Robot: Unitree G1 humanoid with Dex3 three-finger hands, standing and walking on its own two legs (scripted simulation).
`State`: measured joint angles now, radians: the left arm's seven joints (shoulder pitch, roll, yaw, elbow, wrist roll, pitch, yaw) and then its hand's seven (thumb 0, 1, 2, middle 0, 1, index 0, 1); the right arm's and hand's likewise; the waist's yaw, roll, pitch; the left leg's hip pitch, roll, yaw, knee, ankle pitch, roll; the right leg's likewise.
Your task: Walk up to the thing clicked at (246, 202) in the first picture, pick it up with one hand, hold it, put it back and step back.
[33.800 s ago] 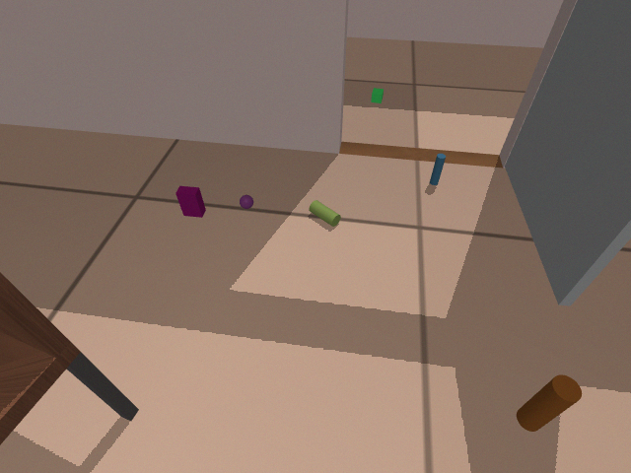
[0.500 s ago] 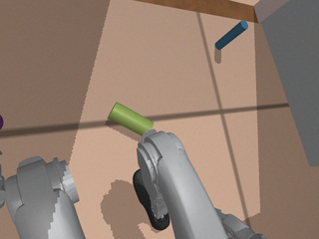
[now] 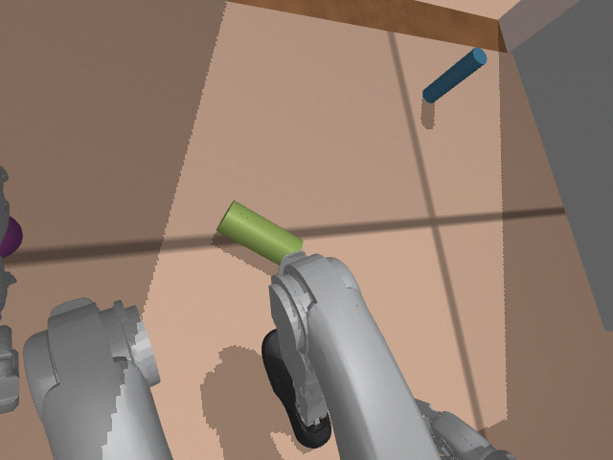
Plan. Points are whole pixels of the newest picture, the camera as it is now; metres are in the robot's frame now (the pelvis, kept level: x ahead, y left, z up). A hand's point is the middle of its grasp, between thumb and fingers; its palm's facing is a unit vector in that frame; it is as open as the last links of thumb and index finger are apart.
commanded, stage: withdraw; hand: left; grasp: from above
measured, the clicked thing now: out of the picture +0.43 +0.31 -0.27
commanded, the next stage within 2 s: home in 0.70 s
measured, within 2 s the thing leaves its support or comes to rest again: neither
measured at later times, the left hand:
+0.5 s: hand out of the picture +0.39 +0.31 -0.07, palm faces -0.49 -0.13 -0.86, open 14.2 cm
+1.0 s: hand out of the picture +0.41 +0.32 -0.10, palm faces -0.28 -0.10 -0.95, open 13.3 cm
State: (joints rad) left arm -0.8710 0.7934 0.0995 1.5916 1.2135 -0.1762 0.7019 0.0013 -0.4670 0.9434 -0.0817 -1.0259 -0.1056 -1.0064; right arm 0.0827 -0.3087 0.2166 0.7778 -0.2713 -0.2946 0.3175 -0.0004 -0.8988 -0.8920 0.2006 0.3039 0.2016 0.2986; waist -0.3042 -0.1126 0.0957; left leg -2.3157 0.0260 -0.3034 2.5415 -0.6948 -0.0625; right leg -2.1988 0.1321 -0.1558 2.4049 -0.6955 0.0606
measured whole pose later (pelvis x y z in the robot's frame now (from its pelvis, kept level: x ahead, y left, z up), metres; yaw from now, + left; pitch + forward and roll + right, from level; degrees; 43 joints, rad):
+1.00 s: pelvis +0.00 -0.01 +0.04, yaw +7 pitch +33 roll -6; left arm -0.81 0.59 0.07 1.27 1.13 -0.05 0.49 0.00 -0.34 0.90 -0.17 -0.86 -0.18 -0.85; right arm 0.14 -0.23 0.03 0.78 -0.15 -0.06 0.16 0.00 -0.89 -0.89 0.20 0.30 0.20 0.30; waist -0.19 0.02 -0.10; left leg -2.30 0.03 -0.16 2.36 -0.65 -0.05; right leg -2.22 0.09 -0.05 2.32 -0.70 0.04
